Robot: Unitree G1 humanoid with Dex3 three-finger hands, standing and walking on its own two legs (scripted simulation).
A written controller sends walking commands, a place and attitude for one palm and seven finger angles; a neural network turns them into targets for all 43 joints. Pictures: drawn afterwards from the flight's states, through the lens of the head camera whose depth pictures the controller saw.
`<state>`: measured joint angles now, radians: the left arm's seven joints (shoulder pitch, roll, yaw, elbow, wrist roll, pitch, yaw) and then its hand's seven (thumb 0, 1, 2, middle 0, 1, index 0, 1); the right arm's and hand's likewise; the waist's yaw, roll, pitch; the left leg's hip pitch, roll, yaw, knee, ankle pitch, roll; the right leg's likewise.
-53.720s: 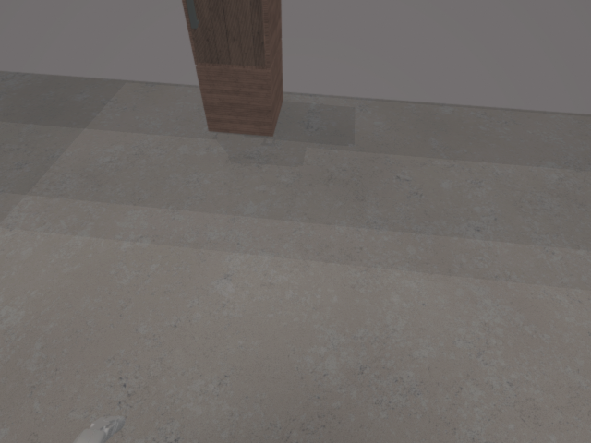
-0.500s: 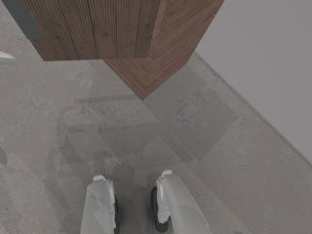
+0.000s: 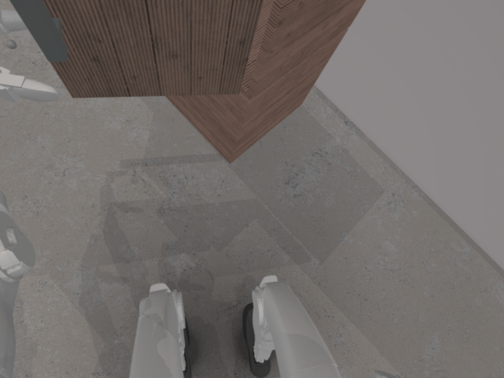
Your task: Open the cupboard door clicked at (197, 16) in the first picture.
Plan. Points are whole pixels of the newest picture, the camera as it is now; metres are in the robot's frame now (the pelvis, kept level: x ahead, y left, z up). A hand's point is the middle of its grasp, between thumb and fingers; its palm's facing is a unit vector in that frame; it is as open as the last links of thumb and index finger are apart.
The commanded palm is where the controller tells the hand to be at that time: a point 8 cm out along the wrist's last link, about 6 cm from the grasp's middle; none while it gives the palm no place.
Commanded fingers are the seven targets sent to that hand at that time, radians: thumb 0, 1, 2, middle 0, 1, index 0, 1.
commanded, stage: slide the fingers in behind the handle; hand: left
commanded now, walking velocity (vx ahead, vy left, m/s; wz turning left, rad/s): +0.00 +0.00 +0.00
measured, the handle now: (36, 3) +0.61 +0.25 +0.06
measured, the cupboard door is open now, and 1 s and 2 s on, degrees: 55 55 57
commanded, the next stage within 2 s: close the thumb around the handle in 1.10 s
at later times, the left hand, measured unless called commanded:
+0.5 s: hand (52, 41) +0.56 +0.23 +0.05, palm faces +0.07 -1.00 -0.01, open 14.0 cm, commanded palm +0.54 +0.25 +0.05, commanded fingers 0.00 -0.50 0.30 -0.30 -1.20 -0.30 -1.20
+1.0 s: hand (63, 42) +0.56 +0.21 +0.05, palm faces +0.09 -1.00 -0.02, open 14.1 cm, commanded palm +0.54 +0.23 +0.05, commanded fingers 0.00 -0.50 0.30 -0.30 -1.20 -0.30 -1.20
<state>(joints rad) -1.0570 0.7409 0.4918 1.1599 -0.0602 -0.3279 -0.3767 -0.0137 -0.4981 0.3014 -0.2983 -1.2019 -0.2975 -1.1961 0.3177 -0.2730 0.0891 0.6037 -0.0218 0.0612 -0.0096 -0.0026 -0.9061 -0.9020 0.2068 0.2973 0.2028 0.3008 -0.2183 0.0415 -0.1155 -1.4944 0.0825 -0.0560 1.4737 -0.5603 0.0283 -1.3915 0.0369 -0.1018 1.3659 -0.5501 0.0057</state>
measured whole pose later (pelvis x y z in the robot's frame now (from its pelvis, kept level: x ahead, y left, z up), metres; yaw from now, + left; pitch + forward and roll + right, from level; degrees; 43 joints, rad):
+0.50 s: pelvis +0.01 +0.00 +0.01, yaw +1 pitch +33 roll -6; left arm -1.05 0.64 0.46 1.17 -0.05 -0.38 -0.27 -0.01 -0.50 0.30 -0.30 -1.20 -0.30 -1.20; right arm 0.34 -0.26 0.07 0.62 -0.03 0.07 0.01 0.00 -0.91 -0.90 0.21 0.30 0.20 0.30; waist -0.22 0.05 -0.12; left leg -1.46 0.08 -0.04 1.44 -0.56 0.02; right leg -1.38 0.03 -0.09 1.36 -0.55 0.00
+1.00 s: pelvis +0.01 -0.01 +0.01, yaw +1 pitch +32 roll -6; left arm -1.03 0.59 0.42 1.17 -0.06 -0.40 -0.22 -0.01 -0.50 0.30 -0.30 -1.20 -0.28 -1.20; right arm 0.33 -0.26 0.05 0.64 -0.04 0.07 0.02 0.00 -0.91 -0.90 0.21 0.30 0.20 0.30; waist -0.20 0.05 -0.13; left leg -1.44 0.07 -0.05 1.43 -0.56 0.01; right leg -1.36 0.03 -0.09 1.35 -0.57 -0.01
